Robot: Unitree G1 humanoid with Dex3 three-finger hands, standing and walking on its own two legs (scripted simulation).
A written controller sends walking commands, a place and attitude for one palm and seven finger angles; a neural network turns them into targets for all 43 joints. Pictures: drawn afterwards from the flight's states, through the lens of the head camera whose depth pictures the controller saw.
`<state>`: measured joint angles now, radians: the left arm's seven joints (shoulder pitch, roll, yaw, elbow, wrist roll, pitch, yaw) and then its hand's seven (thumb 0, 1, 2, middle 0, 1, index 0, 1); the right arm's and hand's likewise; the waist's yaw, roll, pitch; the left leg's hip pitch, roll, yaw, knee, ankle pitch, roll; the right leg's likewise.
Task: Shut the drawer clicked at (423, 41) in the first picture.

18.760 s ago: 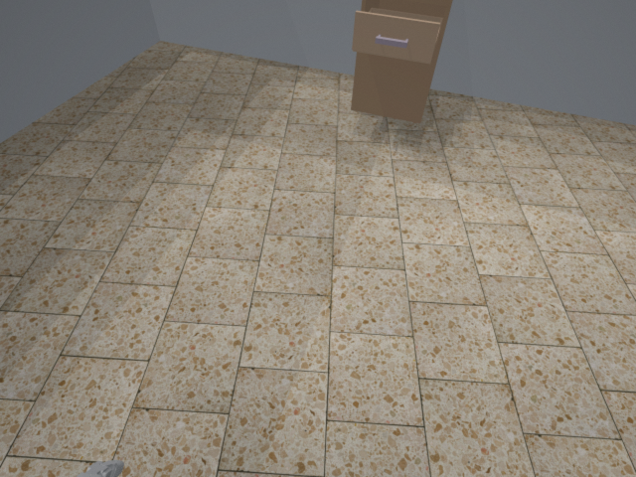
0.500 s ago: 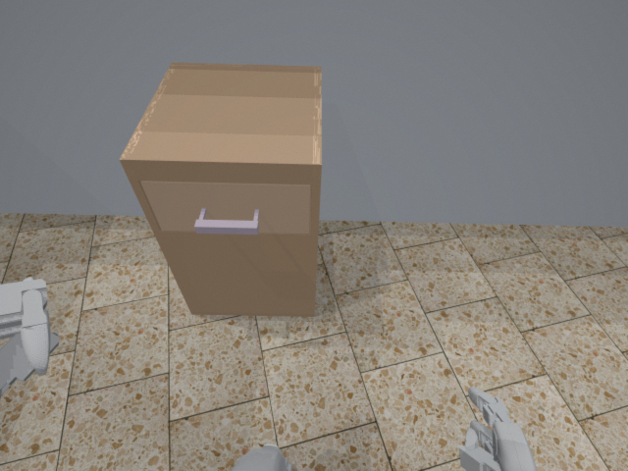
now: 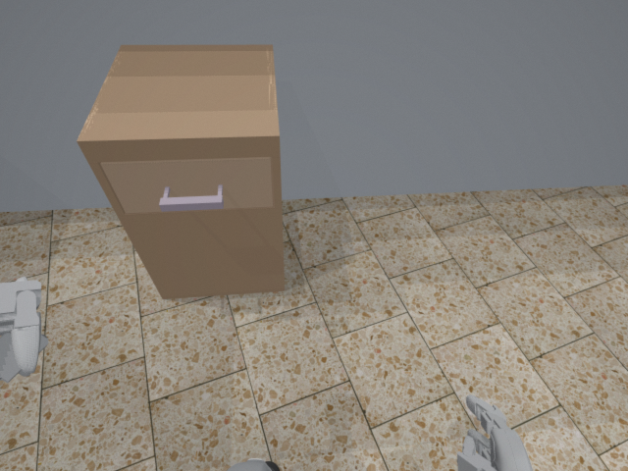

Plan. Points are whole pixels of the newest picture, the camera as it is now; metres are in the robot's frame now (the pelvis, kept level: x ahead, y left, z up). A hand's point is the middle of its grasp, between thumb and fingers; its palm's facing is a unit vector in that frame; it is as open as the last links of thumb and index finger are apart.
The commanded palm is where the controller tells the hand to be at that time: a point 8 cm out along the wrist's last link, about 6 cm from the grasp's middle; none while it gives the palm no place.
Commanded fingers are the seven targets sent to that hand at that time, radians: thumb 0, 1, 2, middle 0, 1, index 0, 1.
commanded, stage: stop stepping back and stand still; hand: left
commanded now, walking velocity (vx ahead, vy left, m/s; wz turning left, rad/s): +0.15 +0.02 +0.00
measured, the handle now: (193, 196) +0.73 +0.32 -0.21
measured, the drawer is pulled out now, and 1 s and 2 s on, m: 0.00 0.00 0.00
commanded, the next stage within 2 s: let the arm hang, fingers relaxed in 1.02 s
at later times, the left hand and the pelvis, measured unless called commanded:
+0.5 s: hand (2, 398) +0.15 +0.25 +0.17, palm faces +0.38 -0.82 -0.44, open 3.3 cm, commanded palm +0.09 +0.29 +0.19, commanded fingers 0.00 0.90 0.90 -1.40 -1.60 -1.40 -1.60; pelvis -0.03 +0.01 +0.01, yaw +2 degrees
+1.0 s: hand (19, 366) +0.18 +0.25 +0.16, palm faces +0.35 -0.82 -0.45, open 3.3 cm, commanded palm +0.12 +0.29 +0.19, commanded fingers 0.00 0.90 0.90 -1.40 -1.60 -1.40 -1.60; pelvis -0.01 +0.01 +0.01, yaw +1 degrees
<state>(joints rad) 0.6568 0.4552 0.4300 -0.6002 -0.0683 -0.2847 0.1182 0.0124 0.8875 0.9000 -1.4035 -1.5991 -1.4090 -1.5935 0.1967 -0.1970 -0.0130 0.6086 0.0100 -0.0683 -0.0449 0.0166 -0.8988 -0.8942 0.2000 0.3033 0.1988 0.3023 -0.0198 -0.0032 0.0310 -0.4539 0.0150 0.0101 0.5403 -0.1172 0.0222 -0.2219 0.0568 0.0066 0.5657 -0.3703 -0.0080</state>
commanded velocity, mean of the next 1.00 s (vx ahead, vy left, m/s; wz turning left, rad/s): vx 0.04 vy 0.00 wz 0.00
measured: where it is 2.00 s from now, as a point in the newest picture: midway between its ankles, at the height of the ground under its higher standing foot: outside the picture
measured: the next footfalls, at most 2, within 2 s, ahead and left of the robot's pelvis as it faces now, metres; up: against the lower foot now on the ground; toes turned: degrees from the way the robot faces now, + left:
left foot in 0.24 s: +0.06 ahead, +0.12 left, +0.00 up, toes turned +0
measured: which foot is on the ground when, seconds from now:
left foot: down 0.00-0.10, up 0.12-0.22, down 0.24-1.00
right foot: down 0.00-1.00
